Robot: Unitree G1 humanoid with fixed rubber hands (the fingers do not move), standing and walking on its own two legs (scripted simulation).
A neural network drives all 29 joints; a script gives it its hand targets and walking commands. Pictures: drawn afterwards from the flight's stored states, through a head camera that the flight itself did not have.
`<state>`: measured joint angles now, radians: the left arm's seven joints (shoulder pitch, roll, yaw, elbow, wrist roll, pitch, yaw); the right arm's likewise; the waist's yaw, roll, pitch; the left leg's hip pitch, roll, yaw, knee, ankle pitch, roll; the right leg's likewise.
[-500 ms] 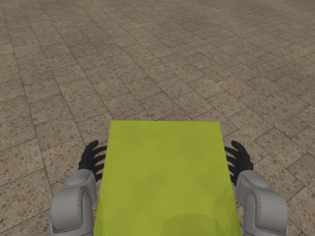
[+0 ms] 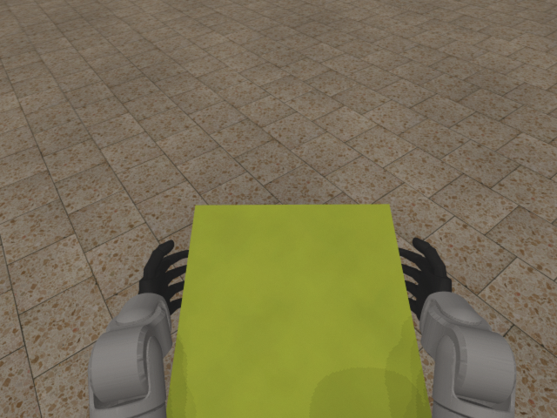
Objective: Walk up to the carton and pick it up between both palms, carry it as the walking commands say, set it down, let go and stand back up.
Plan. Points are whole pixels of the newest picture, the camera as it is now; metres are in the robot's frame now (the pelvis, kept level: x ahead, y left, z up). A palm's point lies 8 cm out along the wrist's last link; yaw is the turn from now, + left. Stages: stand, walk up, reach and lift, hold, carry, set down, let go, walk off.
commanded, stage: carry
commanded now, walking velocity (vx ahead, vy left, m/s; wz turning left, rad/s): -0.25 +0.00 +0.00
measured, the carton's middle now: (291, 324) +0.26 -0.01 +0.01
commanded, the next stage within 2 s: none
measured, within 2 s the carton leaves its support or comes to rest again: neither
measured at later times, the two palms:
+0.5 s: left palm out of the picture +0.07 +0.15 +0.08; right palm out of the picture +0.06 -0.20 +0.08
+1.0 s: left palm out of the picture -0.13 +0.19 +0.08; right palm out of the picture -0.11 -0.15 +0.09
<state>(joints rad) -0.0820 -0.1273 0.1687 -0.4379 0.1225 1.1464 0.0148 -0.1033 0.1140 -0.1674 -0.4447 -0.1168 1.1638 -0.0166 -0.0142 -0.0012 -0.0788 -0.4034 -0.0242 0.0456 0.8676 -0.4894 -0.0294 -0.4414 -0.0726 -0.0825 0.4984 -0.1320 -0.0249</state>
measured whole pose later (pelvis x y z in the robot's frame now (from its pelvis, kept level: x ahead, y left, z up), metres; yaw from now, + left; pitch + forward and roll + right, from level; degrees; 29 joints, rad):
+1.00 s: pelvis -0.37 +0.00 +0.01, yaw +2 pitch +3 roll -2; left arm -0.07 -0.13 0.17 -0.43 0.12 1.16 0.03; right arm -0.07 0.13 -0.16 -0.41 -0.12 1.14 -0.01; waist 0.02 -0.02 -0.06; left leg -0.33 0.04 0.05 0.50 -0.24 0.03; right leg -0.61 -0.01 -0.04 1.14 -0.43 0.04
